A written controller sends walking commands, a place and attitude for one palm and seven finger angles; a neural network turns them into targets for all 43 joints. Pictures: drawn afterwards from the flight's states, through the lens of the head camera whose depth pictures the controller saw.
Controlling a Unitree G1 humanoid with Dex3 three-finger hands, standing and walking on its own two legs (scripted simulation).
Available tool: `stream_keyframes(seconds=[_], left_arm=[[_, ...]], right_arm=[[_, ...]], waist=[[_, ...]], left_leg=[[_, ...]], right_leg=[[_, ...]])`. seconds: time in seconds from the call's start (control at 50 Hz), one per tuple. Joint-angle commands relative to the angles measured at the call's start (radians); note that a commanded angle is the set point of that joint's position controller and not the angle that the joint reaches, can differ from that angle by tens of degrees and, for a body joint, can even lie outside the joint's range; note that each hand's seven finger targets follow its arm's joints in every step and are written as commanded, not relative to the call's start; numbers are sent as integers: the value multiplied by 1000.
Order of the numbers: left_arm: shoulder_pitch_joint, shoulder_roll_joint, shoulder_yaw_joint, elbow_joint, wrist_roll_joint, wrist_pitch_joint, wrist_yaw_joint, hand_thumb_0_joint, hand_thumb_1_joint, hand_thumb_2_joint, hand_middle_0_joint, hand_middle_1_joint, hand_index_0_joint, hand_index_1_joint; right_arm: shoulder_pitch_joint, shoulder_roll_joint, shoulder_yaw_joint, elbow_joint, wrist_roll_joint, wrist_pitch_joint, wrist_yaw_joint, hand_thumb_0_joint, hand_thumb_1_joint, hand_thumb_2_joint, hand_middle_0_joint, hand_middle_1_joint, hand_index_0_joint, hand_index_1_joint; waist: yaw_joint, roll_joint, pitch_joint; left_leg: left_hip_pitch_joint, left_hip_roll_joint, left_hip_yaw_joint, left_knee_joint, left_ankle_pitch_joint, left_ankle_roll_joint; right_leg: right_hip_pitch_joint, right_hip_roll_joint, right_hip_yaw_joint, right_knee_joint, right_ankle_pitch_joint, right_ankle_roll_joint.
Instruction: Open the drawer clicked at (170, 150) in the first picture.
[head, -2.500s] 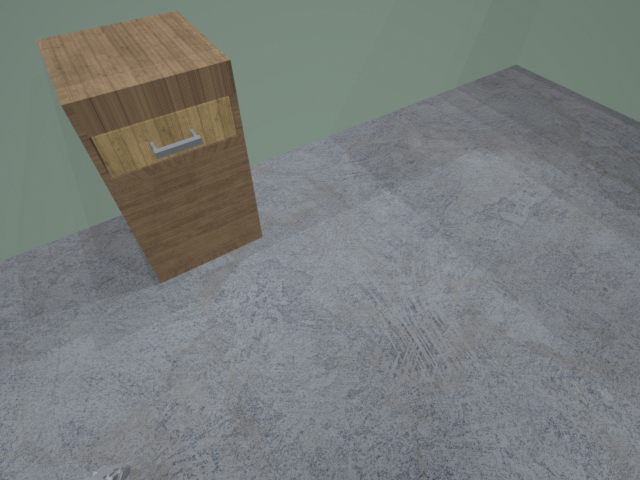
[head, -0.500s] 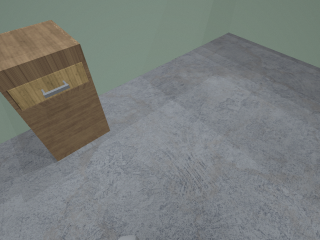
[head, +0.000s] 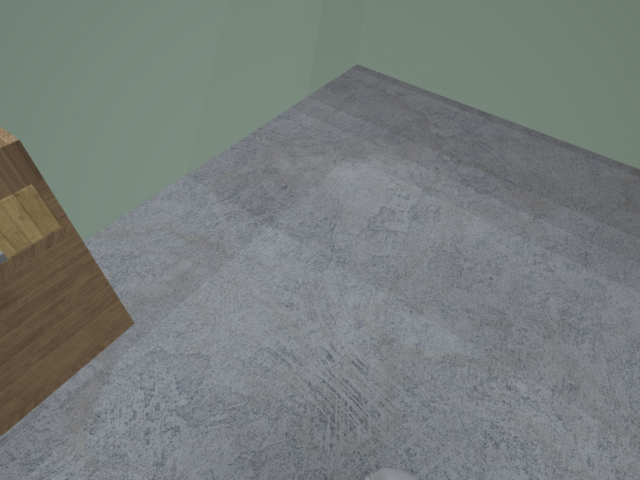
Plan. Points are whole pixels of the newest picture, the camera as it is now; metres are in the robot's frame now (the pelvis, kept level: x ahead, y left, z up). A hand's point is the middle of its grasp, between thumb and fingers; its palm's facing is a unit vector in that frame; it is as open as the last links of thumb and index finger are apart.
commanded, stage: walk to a spot facing it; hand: left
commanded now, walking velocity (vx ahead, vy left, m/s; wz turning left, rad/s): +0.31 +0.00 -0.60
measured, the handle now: out of the picture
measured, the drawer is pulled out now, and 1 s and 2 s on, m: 0.00 0.00 0.00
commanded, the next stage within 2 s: turn to face it in 0.26 s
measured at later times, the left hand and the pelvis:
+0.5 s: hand (280, 348) +0.35 +0.09 -0.16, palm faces -0.29 -0.93 -0.21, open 7.4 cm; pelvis +0.19 -0.05 -0.01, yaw -14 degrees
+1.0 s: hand (232, 348) +0.34 +0.18 -0.17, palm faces +0.05 -0.97 -0.24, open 7.4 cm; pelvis +0.28 -0.03 +0.01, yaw +1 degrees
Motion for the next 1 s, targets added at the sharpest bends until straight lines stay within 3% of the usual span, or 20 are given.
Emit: stream_keyframes(seconds=[0.0,0.18,0.24,0.26,0.28,0.3,0.32,0.34,0.38,0.42,0.46,0.56,0.62,0.64,0.66,0.68,0.7,0.78,0.82,0.98], left_arm=[[-3,-23,2,-92,4,14,-28,0,900,900,-200,-300,-200,-300],[-283,-1,-12,-196,-2,10,-38,0,900,900,-200,-300,-200,-300],[-191,34,-5,-178,-2,-4,-35,0,900,900,-200,-300,-200,-300],[-58,66,3,-139,1,-15,-31,0,900,900,-200,-300,-200,-300],[82,171,26,-106,5,-31,-19,0,900,900,-200,-300,-200,-300],[188,297,55,-87,-11,-37,-2,0,900,900,-200,-300,-200,-300],[179,323,56,-88,-33,-30,10,0,900,900,-200,-300,-200,-300],[99,283,41,-115,-31,-28,13,0,900,900,-200,-300,-200,-300],[-55,170,7,-138,-24,-38,31,0,900,900,-200,-300,-200,-300],[-123,120,-17,-133,-16,-49,37,0,900,900,-200,-300,-200,-300],[-146,96,-31,-121,-17,-48,39,0,900,900,-200,-300,-200,-300],[-118,89,-32,-89,-16,-28,40,0,900,900,-200,-300,-200,-300],[-106,98,-19,-85,-20,-8,47,0,900,900,-200,-300,-200,-300],[-83,88,-19,-87,-22,1,47,0,900,900,-200,-300,-200,-300],[-51,50,-20,-99,-27,11,45,0,900,900,-200,-300,-200,-300],[-47,28,-26,-125,-29,17,41,0,900,900,-200,-300,-200,-300],[-87,50,-24,-133,-20,18,47,0,900,900,-200,-300,-200,-300],[-105,59,-6,-119,-18,10,32,0,900,900,-200,-300,-200,-300],[-92,61,-4,-112,-18,17,34,0,900,900,-200,-300,-200,-300],[-149,63,-4,-165,-25,25,38,0,900,900,-200,-300,-200,-300]], right_arm=[[104,-128,-19,-10,-5,-18,-3,0,-900,-900,200,300,200,300],[210,-185,-24,13,-14,8,5,0,-900,-900,200,300,200,300],[198,-228,-31,-2,-11,17,6,0,-900,-900,200,300,200,300],[188,-240,-30,-12,-6,21,9,0,-900,-900,200,300,200,300],[202,-207,-23,-34,8,26,24,0,-900,-900,200,300,200,300],[189,-136,-7,-84,18,22,22,0,-900,-900,200,300,200,300],[107,-169,-12,-105,19,20,8,0,-900,-900,200,300,200,300],[68,-154,-14,-112,16,23,5,0,-900,-900,200,300,200,300],[96,-142,-6,-61,0,49,5,0,-900,-900,200,300,200,300],[201,-98,7,0,-6,80,6,0,-900,-900,200,300,200,300],[244,-72,16,27,-1,94,6,0,-900,-900,200,300,200,300],[121,-58,21,4,6,89,17,0,-900,-900,200,300,200,300],[110,-79,9,-3,1,89,24,0,-900,-900,200,300,200,300],[128,-116,2,-3,0,88,27,0,-900,-900,200,300,200,300],[145,-184,-12,-18,-6,87,27,0,-900,-900,200,300,200,300],[157,-246,-25,-35,-11,90,23,0,-900,-900,200,300,200,300],[168,-250,-28,-27,-13,87,9,0,-900,-900,200,300,200,300],[58,-206,-23,-67,-4,76,1,0,-900,-900,200,300,200,300],[65,-209,-28,-71,-1,74,1,0,-900,-900,200,300,200,300],[60,-254,-60,-86,-4,96,11,0,-900,-900,200,300,200,300]], waist=[[-6,136,38],[-82,142,86],[-28,145,-3],[37,125,-91],[100,-39,-199],[111,-226,-315],[116,-104,-306],[80,-76,-238],[-11,17,-118],[-84,-51,-90],[-107,-67,-104],[-53,-107,-27],[-54,-61,-4],[-58,37,-19],[-58,254,-11],[-63,408,2],[-88,371,-41],[-45,148,-92],[-51,150,-125],[-80,172,-115]], left_leg=[[41,276,-158,-357,83,98],[202,297,-5,-262,327,76],[257,289,69,-26,687,48],[207,252,105,189,747,13],[-76,207,117,483,490,-34],[-396,25,40,829,-314,-102],[-447,52,-123,906,-329,-83],[-454,70,-173,936,-253,-85],[-353,111,-213,825,-130,-79],[-243,94,-194,695,-91,-86],[-158,72,-175,550,-70,-89],[-105,27,-143,270,-22,-79],[-12,18,-127,92,84,-71],[59,43,-167,22,189,-56],[58,174,-384,-87,319,14],[55,325,-604,-210,408,127],[62,325,-676,-250,379,172],[97,201,-473,-201,416,134],[125,175,-448,-198,451,130],[140,163,-536,-175,404,158]], right_leg=[[-127,-77,28,-107,123,31],[-64,-28,-70,-515,129,12],[120,51,-131,-605,38,-31],[329,94,-159,-686,86,-47],[665,-43,17,-727,183,-102],[869,-366,554,-798,486,-241],[808,-386,547,-832,592,-290],[690,-356,500,-856,525,-264],[422,-273,284,-892,512,-194],[266,-206,119,-906,583,-144],[215,-179,42,-913,530,-134],[233,-191,10,-926,332,-106],[228,-201,-29,-832,221,-57],[192,-175,-57,-744,130,-23],[119,-77,-116,-596,-70,36],[40,2,-120,-369,-309,79],[8,9,-27,-193,-332,76],[-34,-29,38,-105,-118,88],[-13,-29,42,-133,-92,100],[22,2,39,-342,-146,116]])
